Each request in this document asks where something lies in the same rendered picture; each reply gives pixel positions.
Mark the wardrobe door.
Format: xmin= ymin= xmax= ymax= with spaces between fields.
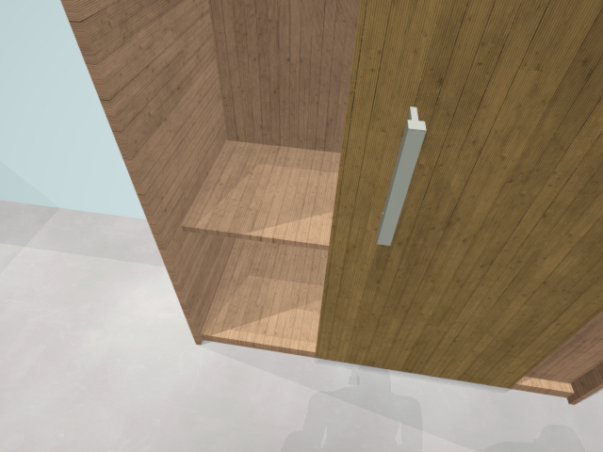
xmin=315 ymin=0 xmax=603 ymax=388
xmin=524 ymin=310 xmax=603 ymax=383

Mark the handle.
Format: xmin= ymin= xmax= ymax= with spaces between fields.
xmin=377 ymin=106 xmax=427 ymax=246

